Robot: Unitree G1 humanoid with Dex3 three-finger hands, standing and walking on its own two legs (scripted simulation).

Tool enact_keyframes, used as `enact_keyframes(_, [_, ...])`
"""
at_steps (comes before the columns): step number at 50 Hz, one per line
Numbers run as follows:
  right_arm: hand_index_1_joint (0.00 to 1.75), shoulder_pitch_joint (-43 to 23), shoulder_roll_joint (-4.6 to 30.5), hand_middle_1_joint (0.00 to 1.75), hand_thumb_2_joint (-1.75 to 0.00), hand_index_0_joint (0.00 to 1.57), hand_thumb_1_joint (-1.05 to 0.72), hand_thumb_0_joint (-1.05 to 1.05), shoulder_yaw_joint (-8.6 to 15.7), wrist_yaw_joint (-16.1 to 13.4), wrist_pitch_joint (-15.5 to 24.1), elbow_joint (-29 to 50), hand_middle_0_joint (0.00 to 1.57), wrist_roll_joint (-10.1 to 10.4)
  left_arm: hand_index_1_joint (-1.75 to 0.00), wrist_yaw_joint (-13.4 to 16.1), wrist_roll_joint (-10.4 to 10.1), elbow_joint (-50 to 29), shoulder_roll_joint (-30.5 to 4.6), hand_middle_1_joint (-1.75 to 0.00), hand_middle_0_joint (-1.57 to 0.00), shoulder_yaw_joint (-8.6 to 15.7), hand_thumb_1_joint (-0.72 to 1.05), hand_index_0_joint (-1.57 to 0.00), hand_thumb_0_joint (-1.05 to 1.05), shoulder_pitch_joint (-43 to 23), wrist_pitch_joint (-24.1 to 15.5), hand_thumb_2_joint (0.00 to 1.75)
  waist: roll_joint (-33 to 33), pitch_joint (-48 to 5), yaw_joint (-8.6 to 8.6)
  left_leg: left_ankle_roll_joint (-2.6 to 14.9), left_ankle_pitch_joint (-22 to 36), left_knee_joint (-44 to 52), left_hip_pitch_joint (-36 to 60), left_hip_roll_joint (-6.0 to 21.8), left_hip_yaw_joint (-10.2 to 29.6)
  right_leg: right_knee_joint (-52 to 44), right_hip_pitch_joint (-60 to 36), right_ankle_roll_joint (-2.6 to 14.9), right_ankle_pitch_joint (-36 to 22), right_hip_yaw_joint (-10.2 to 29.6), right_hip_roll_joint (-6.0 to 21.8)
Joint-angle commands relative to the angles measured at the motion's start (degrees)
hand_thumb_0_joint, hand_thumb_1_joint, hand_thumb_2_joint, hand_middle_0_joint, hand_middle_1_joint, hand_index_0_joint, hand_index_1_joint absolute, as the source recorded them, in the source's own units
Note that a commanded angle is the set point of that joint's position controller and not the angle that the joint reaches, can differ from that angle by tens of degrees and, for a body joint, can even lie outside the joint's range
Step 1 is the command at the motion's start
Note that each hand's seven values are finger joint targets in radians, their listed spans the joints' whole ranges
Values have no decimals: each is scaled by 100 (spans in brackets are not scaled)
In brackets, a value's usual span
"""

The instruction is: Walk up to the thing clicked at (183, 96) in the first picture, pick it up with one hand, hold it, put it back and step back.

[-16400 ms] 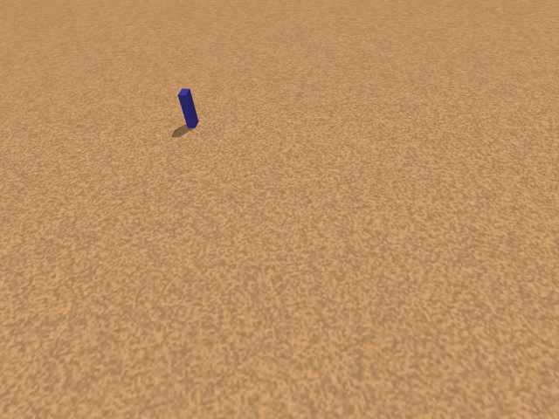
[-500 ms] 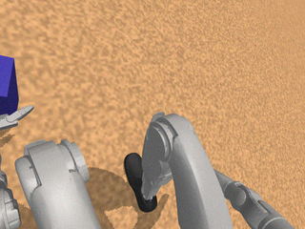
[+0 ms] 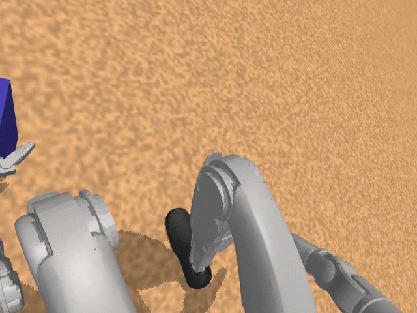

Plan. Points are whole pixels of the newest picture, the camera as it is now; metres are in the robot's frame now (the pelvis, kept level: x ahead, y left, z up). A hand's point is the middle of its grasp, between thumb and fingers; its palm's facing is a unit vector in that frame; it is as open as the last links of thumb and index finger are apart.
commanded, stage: close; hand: left
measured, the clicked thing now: out of the picture +0.45 +0.26 -0.17
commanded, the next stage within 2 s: settle in 0.42 s
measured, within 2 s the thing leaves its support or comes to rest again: leaves its support in 0.86 s
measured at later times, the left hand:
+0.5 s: hand out of the picture +0.43 +0.26 -0.17, palm faces +0.27 -0.96 +0.00, open 11.3 cm
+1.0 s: hand out of the picture +0.42 +0.28 -0.13, palm faces +0.26 -0.97 -0.02, open 11.3 cm
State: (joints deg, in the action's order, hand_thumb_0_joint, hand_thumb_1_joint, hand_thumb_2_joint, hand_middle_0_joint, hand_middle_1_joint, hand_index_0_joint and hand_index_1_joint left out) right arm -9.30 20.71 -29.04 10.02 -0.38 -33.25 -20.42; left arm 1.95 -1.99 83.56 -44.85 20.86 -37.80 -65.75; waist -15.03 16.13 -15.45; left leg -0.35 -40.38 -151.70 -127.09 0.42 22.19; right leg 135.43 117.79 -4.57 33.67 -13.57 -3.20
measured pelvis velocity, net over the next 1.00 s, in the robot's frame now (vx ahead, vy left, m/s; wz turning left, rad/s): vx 0.01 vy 0.00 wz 0.02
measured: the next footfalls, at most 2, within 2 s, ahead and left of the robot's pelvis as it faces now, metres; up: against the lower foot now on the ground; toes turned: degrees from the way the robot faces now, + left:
none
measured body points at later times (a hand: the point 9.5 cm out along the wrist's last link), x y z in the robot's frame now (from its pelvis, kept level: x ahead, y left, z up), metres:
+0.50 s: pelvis +0.00 +0.00 +0.00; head +0.23 +0.19 +0.33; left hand +0.41 +0.31 -0.17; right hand +0.18 -0.24 -0.04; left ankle +0.08 +0.12 -0.26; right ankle +0.15 -0.13 -0.26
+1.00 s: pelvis +0.01 +0.00 +0.01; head +0.22 +0.19 +0.35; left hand +0.40 +0.33 -0.13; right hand +0.19 -0.24 -0.04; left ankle +0.08 +0.12 -0.26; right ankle +0.15 -0.13 -0.26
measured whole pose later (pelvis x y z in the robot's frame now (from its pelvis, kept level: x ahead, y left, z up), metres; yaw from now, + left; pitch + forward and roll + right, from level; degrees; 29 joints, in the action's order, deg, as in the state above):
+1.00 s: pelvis +0.01 +0.00 +0.01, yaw +1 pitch +17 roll -18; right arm -5.3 19.8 -23.0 9.9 -1.8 -33.0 -17.2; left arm -0.9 -3.0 63.8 -40.0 20.2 -32.3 -54.7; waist -12.1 11.9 -12.3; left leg -0.8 -41.0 -149.4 -127.6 0.2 20.1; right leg 135.0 118.7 -3.6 35.4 -12.4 -1.8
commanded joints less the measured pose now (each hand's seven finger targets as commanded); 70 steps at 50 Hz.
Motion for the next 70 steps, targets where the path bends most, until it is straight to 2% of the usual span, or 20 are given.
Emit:
enact_keyframes(1, [30,115,2079,30,-90,20,-87,0,726,-130,-51,106,20,-33,-72,-29,29,-665,-637,-71,-70,30,35,-69,0,-1245,-261,79,2971,-2868,-671,-151,259,2100,2197,328,-482,-814,-1242,472,-599,-731,-222])
enact_keyframes(12, [30,142,2078,30,-90,20,-88,0,704,-156,-77,111,20,-31,-83,-72,-30,-638,-767,-83,-82,219,37,-81,0,-1174,-263,88,2994,-2986,-637,-158,436,2054,2214,341,-490,-786,-1384,470,-723,-715,-225])
enact_keyframes(15, [30,119,2078,30,-90,20,-88,0,716,-168,-90,114,20,-32,-86,-115,-55,-691,-738,-85,-83,120,33,-82,0,-1281,-249,89,2941,-2911,-687,-109,326,1990,2065,318,-572,-852,-1391,473,-660,-687,-237])
enact_keyframes(21, [30,149,2063,30,-90,20,-88,0,700,-185,-103,109,20,-24,-93,-181,-99,-723,-793,-92,-88,255,35,-87,0,-1093,-232,96,2915,-3083,-602,-114,499,1949,2112,321,-583,-832,-1520,465,-781,-688,-239])
enact_keyframes(25, [30,127,2045,30,-90,20,-88,0,716,-190,-128,157,20,-13,-97,-219,-94,-824,-723,-96,-91,176,34,-90,0,-1017,-180,99,2976,-3113,-562,-131,583,1970,2170,320,-601,-810,-1494,488,-817,-689,-239])
enact_keyframes(27, [30,158,2038,30,-91,20,-91,0,722,-192,-129,139,20,-8,-107,-241,-121,-799,-705,-104,-96,147,31,-93,0,-974,-135,108,2967,-3123,-560,-105,494,1936,2124,307,-664,-864,-1578,478,-769,-671,-252])
enact_keyframes(29, [30,135,2058,30,-90,20,-90,0,727,-193,-110,137,20,4,-114,-249,-140,-876,-692,-112,-103,163,40,-101,0,-966,-121,115,3033,-3075,-539,-129,543,1971,2123,310,-631,-820,-1509,487,-806,-687,-239])
enact_keyframes(37, [30,246,2022,30,-90,20,-90,0,880,-174,-128,161,20,76,-123,-269,-167,-1804,-769,-120,-110,200,37,-108,0,-1069,21,120,3441,-3457,-347,-172,671,2108,2403,309,-657,-745,-1476,528,-864,-634,-212])
enact_keyframes(41, [30,377,2023,30,-90,20,-90,0,1067,-173,-122,162,20,140,-123,-256,-256,-2590,-786,-121,-111,294,32,-109,0,-1281,120,118,3717,-3787,-288,-172,621,2176,2586,307,-714,-773,-1458,544,-860,-538,-181])
enact_keyframes(46, [30,562,1946,30,-90,20,-91,0,1328,-168,-163,166,20,263,-124,-270,-154,-3385,-585,-121,-113,58,31,-111,0,-1262,428,117,4071,-4154,-207,-217,859,2373,2934,318,-752,-750,-1277,599,-1021,-404,-111])
enact_keyframes(47, [30,612,1933,30,-90,20,-91,0,1387,-167,-170,170,20,282,-125,-292,-152,-3363,-364,-123,-113,-56,33,-112,0,-1153,522,118,4024,-4184,-244,-223,969,2402,2976,312,-747,-763,-1265,598,-1115,-403,-99])
enact_keyframes(49, [30,665,1860,30,-90,20,-90,0,1482,-167,-179,173,20,366,-124,-311,-157,-3566,-351,-121,-111,-90,30,-110,0,-1271,697,116,3931,-4126,-148,-157,729,2408,2651,267,-882,-849,-1256,604,-940,-306,-90])
enact_keyframes(53, [30,886,1773,30,-90,20,-89,0,1712,-150,-194,186,20,537,-124,-390,-233,-3558,203,-122,-111,-327,28,-110,0,-940,1088,116,3567,-4188,-34,-102,568,2511,2446,210,-944,-983,-1127,604,-793,-258,-72])
enact_keyframes(55, [30,996,1700,30,-90,20,-89,0,1823,-150,-213,152,20,639,-125,-411,-216,-3775,175,-123,-111,-268,29,-111,0,-742,1260,116,3553,-4282,177,-86,486,2624,2429,181,-967,-983,-1012,616,-684,-223,-46])
enact_keyframes(57, [30,1078,1632,30,-90,20,-89,0,1957,-162,-242,174,20,739,-126,-464,-194,-4034,300,-125,-112,-333,29,-112,0,-663,1429,117,3523,-4441,259,-79,412,2765,2486,168,-976,-996,-928,626,-580,-166,-3])
enact_keyframes(59, [30,1124,1556,30,-90,20,-89,0,2092,-169,-251,175,20,847,-127,-555,-243,-4219,629,-126,-113,-563,30,-113,0,-637,1602,117,3442,-4537,281,-40,262,2828,2423,136,-1058,-1090,-871,635,-473,-92,10])
enact_keyframes(64, [30,1295,1440,30,-90,20,-89,0,2346,-277,-282,187,20,1107,-128,-599,-421,-4851,469,-127,-113,-202,27,-113,0,-788,1922,117,3351,-4954,515,6,317,2962,2459,94,-1198,-1181,-901,668,-445,103,58])
enact_keyframes(65, [30,1398,1384,30,-90,20,-89,0,2374,-286,-296,104,20,1122,-128,-614,-397,-4950,599,-127,-113,-365,27,-113,0,-907,1975,117,3444,-5059,477,-9,463,2980,2546,87,-1225,-1183,-935,681,-554,136,63])
enact_keyframes(69, [30,1451,1246,30,-90,20,-89,0,2538,-360,-299,92,20,1257,-130,-668,-420,-5169,637,-129,-115,-275,24,-115,0,-982,2135,118,3169,-5239,553,53,477,3016,2452,63,-1384,-1330,-1018,679,-506,286,90])
enact_keyframes(70, [30,1548,1204,30,-90,20,-89,0,2572,-377,-317,30,20,1269,-130,-715,-426,-5289,738,-128,-115,-422,22,-114,0,-1146,2171,117,3208,-5399,511,56,545,2990,2478,45,-1450,-1338,-1096,680,-547,329,93])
